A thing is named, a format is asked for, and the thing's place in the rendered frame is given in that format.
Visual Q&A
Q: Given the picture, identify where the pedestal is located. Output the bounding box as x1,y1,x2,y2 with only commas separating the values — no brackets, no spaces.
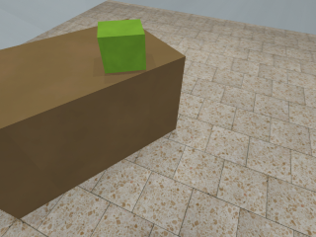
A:
0,19,186,219

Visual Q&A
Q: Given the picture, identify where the carton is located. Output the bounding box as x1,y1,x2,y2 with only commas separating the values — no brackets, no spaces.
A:
97,19,146,74

